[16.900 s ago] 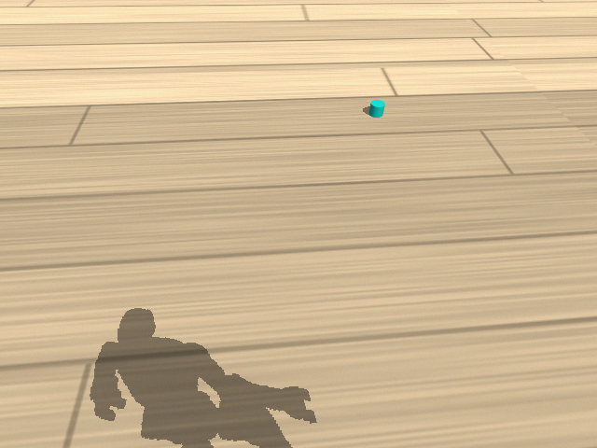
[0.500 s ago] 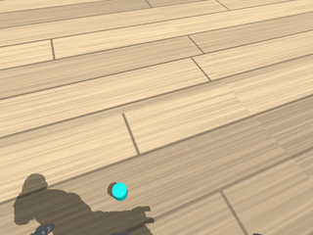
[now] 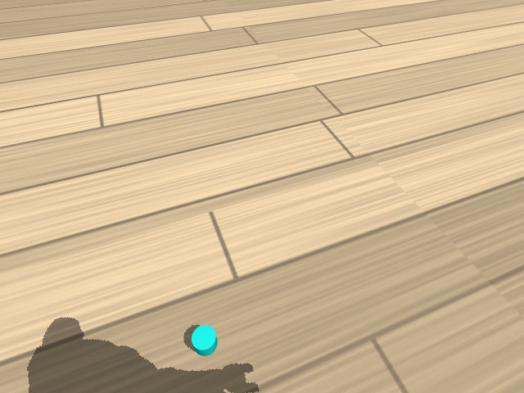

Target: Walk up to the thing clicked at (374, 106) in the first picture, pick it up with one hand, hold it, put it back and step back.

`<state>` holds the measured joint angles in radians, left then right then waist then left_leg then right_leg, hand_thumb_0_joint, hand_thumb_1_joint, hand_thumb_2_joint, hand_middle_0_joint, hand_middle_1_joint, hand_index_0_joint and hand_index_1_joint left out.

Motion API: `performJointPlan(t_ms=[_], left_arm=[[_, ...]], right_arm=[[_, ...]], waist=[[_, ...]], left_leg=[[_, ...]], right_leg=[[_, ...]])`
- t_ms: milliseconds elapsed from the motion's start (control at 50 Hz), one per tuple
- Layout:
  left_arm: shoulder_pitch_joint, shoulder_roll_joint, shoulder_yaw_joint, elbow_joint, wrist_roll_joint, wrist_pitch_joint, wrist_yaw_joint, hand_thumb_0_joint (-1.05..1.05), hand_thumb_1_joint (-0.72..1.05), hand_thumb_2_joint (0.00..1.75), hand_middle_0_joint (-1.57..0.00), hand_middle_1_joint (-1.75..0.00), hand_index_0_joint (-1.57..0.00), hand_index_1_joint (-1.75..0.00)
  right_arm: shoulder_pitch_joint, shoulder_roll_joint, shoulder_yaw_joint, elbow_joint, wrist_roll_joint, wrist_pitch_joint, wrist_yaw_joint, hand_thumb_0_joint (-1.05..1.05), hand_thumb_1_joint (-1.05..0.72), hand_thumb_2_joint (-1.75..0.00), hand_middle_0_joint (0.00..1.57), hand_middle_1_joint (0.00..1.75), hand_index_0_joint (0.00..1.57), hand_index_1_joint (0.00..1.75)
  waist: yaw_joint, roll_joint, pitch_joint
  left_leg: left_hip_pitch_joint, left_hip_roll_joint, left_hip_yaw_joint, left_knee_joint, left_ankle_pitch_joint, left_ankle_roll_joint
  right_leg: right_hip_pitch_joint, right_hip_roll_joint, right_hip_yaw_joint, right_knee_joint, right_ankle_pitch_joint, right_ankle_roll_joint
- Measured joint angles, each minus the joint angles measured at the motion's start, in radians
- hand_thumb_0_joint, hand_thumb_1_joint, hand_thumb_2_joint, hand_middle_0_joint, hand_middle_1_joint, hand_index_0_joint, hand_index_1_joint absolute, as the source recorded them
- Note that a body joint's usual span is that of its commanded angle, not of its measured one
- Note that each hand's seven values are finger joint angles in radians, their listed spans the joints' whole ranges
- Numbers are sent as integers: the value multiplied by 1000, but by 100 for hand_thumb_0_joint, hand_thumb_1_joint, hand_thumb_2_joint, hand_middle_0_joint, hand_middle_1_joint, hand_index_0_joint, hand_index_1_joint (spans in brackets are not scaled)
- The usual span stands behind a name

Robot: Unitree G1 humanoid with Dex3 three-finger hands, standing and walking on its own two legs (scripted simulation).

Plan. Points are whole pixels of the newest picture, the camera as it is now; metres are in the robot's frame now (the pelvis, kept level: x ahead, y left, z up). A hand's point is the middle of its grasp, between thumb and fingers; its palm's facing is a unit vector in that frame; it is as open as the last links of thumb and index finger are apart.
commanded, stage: stand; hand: left
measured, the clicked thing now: (204, 340) +0.43 +0.19 -0.75
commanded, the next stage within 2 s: rise first in 1.68 s
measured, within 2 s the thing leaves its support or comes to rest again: neither
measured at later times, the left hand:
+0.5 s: hand out of the picture +0.09 +0.25 -0.15, palm faces -0.04 -0.94 -0.34, open 7.4 cm
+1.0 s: hand out of the picture +0.09 +0.25 -0.16, palm faces -0.03 -0.94 -0.34, open 7.4 cm
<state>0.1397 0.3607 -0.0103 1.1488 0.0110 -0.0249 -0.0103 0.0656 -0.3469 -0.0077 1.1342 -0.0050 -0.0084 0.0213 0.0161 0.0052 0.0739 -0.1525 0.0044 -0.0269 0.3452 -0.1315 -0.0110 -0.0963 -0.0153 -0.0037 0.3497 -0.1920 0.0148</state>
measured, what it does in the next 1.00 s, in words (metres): stands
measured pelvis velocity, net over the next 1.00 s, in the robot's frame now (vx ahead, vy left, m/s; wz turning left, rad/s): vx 0.02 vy -0.01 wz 0.00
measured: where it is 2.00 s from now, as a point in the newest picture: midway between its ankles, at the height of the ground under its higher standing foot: outside the picture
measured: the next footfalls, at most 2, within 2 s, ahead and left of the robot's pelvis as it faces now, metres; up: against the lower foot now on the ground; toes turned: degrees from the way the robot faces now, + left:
none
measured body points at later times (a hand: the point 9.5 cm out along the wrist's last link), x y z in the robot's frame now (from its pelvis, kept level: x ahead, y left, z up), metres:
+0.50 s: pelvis +0.01 +0.00 +0.00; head +0.02 +0.00 +0.45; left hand +0.09 +0.30 -0.13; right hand +0.08 -0.30 -0.13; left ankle +0.04 +0.13 -0.75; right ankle +0.00 -0.13 -0.75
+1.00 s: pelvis +0.02 -0.01 +0.00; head +0.03 +0.00 +0.45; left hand +0.09 +0.30 -0.13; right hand +0.10 -0.30 -0.13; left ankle +0.04 +0.13 -0.75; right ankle +0.00 -0.13 -0.75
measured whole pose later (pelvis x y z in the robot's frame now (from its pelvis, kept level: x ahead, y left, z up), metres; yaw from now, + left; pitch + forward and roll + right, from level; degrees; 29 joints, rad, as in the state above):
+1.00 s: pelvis +0.02 -0.01 +0.00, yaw +0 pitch -2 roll +0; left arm 0.11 0.35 0.00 1.13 0.01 -0.02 -0.01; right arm 0.08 -0.35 0.01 1.14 -0.01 -0.01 0.01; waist 0.00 0.00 0.06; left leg -0.14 0.01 -0.03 0.33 -0.14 -0.02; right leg -0.08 -0.01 -0.01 0.32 -0.20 0.01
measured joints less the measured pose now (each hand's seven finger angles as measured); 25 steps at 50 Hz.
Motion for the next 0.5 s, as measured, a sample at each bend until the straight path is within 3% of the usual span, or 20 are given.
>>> performJointPlan(t_ms=[500], left_arm=[[-42,-8,6,-20,-3,7,-1,1,91,90,-21,-30,-20,-30]], right_arm=[[33,0,10,25,-1,-3,-9,0,-91,-90,20,30,20,30]], waist=[[-22,-7,-13]], left_leg=[[4,5,5,-20,-1,-6]], right_leg=[[-3,4,5,-10,-4,-5]])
